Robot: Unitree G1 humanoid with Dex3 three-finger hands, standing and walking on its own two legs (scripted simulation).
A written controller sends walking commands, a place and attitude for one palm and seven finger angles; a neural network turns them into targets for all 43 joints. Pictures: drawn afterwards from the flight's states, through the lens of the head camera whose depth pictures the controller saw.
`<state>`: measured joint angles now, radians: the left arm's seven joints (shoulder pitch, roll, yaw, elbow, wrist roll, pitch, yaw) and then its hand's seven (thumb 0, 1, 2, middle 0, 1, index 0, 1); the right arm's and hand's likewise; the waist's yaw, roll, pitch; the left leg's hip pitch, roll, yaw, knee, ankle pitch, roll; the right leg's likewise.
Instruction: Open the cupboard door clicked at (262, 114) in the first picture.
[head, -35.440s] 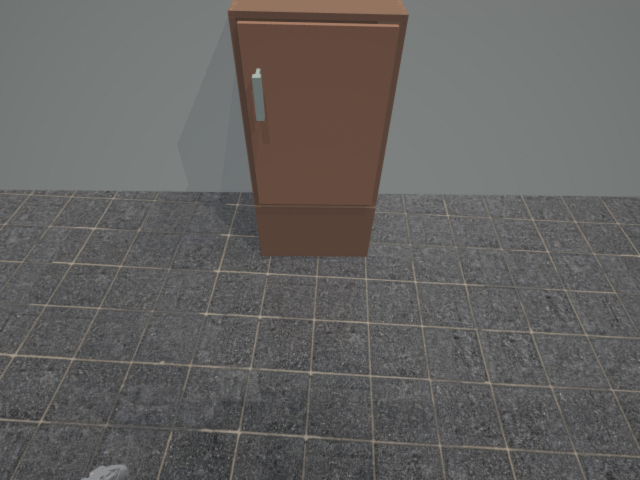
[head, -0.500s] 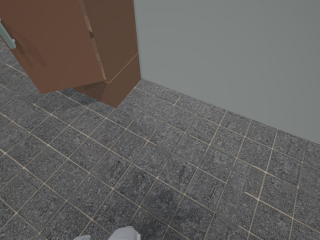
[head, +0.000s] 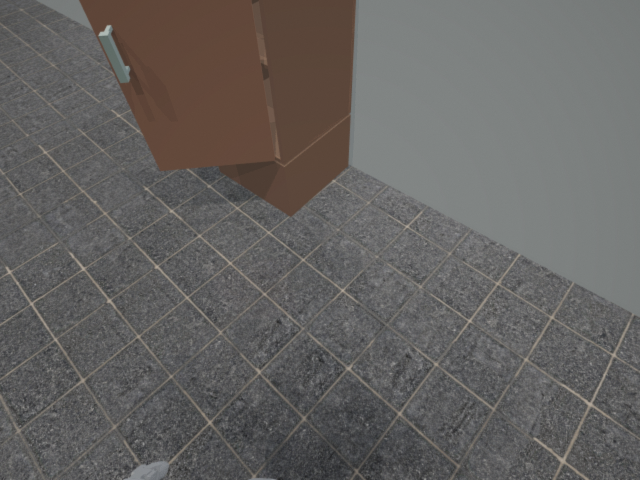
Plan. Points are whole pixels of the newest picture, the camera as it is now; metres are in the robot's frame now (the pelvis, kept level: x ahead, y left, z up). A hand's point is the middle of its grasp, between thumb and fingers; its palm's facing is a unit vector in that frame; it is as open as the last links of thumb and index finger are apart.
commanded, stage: take the last steps up to it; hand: left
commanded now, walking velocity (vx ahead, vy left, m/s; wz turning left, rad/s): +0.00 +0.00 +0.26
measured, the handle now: (116, 54) +1.04 +0.59 -0.02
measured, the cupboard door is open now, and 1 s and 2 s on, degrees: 46 46 46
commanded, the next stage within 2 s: come to a stop and stand still in 1.70 s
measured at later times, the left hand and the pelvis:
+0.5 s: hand out of the picture -0.07 +0.21 -0.17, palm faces +0.29 -0.94 -0.19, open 7.3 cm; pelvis +0.05 +0.05 +0.01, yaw +11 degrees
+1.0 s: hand (153, 340) +0.33 +0.31 -0.14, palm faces +0.10 -0.97 -0.20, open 7.4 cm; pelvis +0.20 +0.12 +0.00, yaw +10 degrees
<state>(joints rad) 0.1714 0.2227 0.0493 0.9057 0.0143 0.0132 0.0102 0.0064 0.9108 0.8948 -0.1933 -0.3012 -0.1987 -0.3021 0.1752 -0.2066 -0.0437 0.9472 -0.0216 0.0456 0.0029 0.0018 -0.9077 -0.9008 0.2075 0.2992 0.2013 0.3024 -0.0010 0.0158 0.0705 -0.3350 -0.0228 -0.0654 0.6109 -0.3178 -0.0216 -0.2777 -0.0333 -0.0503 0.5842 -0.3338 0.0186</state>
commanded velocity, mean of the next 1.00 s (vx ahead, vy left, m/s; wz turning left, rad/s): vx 0.28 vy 0.11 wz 0.09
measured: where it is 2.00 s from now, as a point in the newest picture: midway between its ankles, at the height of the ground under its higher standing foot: (265, 361)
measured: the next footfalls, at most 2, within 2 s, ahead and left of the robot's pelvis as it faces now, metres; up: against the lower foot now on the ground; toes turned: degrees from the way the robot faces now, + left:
left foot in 0.50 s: +0.11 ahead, +0.17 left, +0.00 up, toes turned +17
right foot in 1.04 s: +0.35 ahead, +0.05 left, +0.00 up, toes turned +4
